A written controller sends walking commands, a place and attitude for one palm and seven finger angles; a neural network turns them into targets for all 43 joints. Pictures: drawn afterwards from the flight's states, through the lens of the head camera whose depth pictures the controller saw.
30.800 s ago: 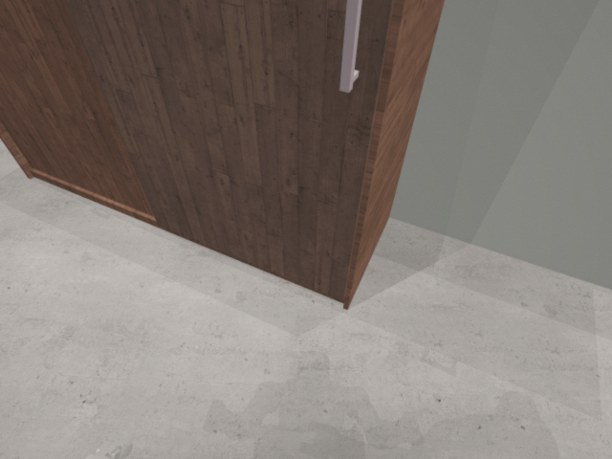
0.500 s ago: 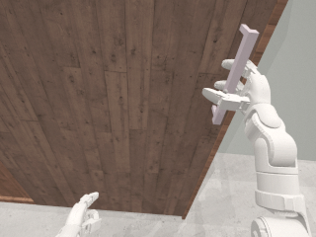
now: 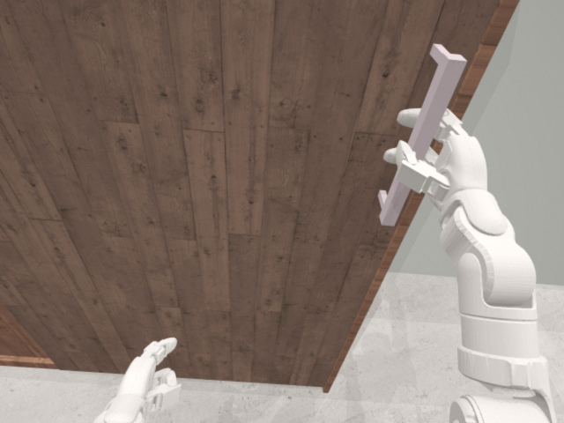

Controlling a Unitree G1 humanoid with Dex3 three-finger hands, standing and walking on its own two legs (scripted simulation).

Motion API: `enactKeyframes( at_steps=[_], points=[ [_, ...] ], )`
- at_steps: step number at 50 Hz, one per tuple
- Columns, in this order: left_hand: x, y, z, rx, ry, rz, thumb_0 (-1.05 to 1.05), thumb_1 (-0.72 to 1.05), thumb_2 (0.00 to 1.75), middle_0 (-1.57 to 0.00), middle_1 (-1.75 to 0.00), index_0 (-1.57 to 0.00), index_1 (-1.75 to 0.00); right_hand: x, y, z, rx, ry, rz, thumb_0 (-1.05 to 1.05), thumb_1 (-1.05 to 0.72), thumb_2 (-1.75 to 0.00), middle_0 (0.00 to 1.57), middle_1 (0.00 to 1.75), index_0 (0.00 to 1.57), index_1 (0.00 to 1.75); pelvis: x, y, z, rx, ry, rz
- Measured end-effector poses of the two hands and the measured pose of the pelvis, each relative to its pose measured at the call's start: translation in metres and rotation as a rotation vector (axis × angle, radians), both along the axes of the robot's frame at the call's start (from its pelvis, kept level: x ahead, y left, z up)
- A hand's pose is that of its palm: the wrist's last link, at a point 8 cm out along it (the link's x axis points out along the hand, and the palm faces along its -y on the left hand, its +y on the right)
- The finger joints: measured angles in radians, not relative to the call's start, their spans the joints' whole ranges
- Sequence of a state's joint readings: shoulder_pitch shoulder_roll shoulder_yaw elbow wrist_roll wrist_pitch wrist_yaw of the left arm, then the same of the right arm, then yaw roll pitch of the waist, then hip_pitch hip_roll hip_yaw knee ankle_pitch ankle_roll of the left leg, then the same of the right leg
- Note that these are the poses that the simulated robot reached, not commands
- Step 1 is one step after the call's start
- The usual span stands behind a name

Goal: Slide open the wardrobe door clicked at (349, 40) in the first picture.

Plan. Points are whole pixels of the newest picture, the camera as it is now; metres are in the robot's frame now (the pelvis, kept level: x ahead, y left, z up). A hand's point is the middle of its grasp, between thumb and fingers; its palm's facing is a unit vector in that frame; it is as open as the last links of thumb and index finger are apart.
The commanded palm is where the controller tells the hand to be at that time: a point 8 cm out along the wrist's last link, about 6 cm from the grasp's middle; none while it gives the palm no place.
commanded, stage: grip the handle and tug to test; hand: right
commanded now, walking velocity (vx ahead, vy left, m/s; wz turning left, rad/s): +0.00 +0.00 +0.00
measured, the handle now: (410, 145) +0.42 -0.14 +0.24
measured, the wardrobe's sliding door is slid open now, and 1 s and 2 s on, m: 0.00 0.00 0.08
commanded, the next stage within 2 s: tug the door sideways, standing still in 0.50 s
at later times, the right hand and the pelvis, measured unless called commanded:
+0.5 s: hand (404, 169) +0.36 -0.11 +0.25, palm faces -0.01 +1.00 -0.05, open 6.2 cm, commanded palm +0.30 -0.16 +0.25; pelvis +0.02 +0.00 +0.00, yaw +2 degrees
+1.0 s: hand (402, 165) +0.36 -0.11 +0.25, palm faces +0.06 +1.00 -0.05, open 5.9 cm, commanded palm +0.33 -0.12 +0.25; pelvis +0.03 +0.00 +0.00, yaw -4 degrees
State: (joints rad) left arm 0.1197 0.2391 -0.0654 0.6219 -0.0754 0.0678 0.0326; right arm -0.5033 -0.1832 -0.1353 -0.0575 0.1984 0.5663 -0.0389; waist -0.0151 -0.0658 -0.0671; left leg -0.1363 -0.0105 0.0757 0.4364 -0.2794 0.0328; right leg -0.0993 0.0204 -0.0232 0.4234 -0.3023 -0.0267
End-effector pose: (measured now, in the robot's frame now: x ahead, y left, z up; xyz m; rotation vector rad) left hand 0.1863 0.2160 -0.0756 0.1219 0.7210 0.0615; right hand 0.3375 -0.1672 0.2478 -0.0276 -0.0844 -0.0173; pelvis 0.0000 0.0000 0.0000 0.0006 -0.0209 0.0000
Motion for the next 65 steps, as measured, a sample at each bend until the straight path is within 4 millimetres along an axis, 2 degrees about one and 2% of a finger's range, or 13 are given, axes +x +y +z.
enactKeyframes(
  at_steps=[14, 25, 31, 37, 43, 48, 53, 56, 59, 62, 65],
  points=[
    [0.004, 0.0, 0.001, -0.017, -0.013, 0.004, 0.01, 0.91, 0.9, -0.2, -0.3, -0.2, -0.3, 0.0, 0.001, 0.0, -0.008, -0.003, -0.008, 0.0, -0.76, -0.82, 0.35, 1.37, 0.26, 1.32, 0.003, 0.001, 0.0, -0.002, 0.007, 0.005],
    [0.008, 0.008, 0.002, -0.028, -0.016, 0.041, 0.01, 0.91, 0.9, -0.2, -0.3, -0.2, -0.3, -0.001, 0.0, -0.002, -0.024, -0.028, 0.028, 0.0, -0.78, -0.8, 0.32, 1.38, 0.2, 1.29, 0.017, -0.001, 0.0, -0.004, 0.032, 0.032],
    [0.019, 0.013, 0.004, -0.027, -0.018, 0.056, 0.01, 0.91, 0.9, -0.2, -0.3, -0.2, -0.3, 0.0, -0.001, -0.002, -0.028, -0.037, 0.041, -0.01, -0.78, -0.79, 0.32, 1.37, 0.19, 1.27, 0.03, -0.001, 0.001, -0.009, 0.051, 0.05],
    [0.039, 0.014, 0.001, 0.006, -0.014, 0.023, 0.01, 0.91, 0.9, -0.2, -0.3, -0.2, -0.3, 0.002, -0.002, -0.003, -0.013, -0.043, 0.042, 0.0, -0.75, -0.81, 0.36, 1.37, 0.24, 1.31, 0.04, -0.001, -0.002, -0.007, 0.057, 0.033],
    [0.06, -0.001, -0.001, 0.022, -0.006, -0.054, 0.01, 0.91, 0.9, -0.2, -0.3, -0.2, -0.3, 0.003, 0.001, -0.002, 0.004, -0.039, -0.009, 0.0, -0.74, -0.84, 0.4, 1.39, 0.3, 1.35, 0.037, -0.002, -0.002, 0.006, 0.052, -0.016],
    [0.068, -0.024, 0.007, -0.014, -0.022, -0.112, 0.01, 0.91, 0.9, -0.2, -0.3, -0.2, -0.3, 0.001, 0.002, 0.0, -0.021, -0.009, -0.041, 0.0, -0.75, -0.83, 0.41, 1.39, 0.3, 1.37, 0.035, -0.004, 0.005, 0.007, 0.039, -0.049],
    [0.076, -0.047, 0.005, -0.032, -0.048, -0.176, 0.01, 0.91, 0.9, -0.2, -0.3, -0.2, -0.3, 0.002, 0.003, -0.002, -0.034, -0.044, -0.04, -0.01, -0.75, -0.83, 0.41, 1.39, 0.26, 1.38, 0.031, -0.005, -0.004, 0.011, 0.039, -0.08],
    [0.073, -0.057, 0.001, -0.038, -0.035, -0.204, 0.01, 0.91, 0.9, -0.2, -0.3, -0.2, -0.3, 0.003, 0.003, -0.004, -0.049, -0.074, -0.037, -0.01, -0.75, -0.84, 0.41, 1.39, 0.24, 1.38, 0.024, -0.006, -0.006, -0.004, 0.029, -0.075],
    [0.061, -0.059, -0.003, -0.044, -0.022, -0.187, 0.01, 0.91, 0.9, -0.2, -0.3, -0.2, -0.3, 0.006, 0.001, -0.01, -0.108, -0.168, -0.033, -0.03, -0.73, -0.84, 0.42, 1.4, 0.23, 1.38, 0.016, -0.005, -0.006, -0.009, 0.03, -0.043],
    [0.039, -0.051, -0.011, -0.048, 0.035, -0.157, 0.01, 0.9, 0.9, -0.2, -0.3, -0.21, -0.3, 0.009, 0.002, -0.014, -0.101, -0.23, -0.049, -0.04, -0.73, -0.84, 0.43, 1.4, 0.23, 1.37, 0.011, 0.001, -0.005, -0.014, 0.019, -0.028],
    [0.014, -0.034, -0.023, -0.043, 0.125, -0.123, 0.01, 0.9, 0.9, -0.2, -0.3, -0.21, -0.3, 0.011, 0.004, -0.016, -0.076, -0.267, -0.075, -0.03, -0.74, -0.85, 0.44, 1.4, 0.23, 1.36, 0.008, 0.009, -0.003, -0.004, 0.0, -0.019]
  ],
)
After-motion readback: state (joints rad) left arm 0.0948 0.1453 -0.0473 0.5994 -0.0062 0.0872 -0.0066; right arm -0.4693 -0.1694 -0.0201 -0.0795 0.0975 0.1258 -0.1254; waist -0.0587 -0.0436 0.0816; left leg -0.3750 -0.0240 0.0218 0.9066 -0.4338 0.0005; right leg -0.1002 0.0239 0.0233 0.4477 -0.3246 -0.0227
